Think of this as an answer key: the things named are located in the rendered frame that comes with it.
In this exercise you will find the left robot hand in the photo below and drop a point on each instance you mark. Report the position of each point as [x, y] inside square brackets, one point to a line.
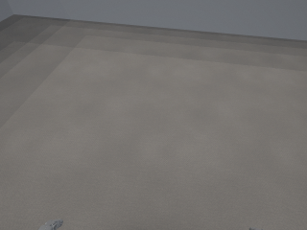
[51, 224]

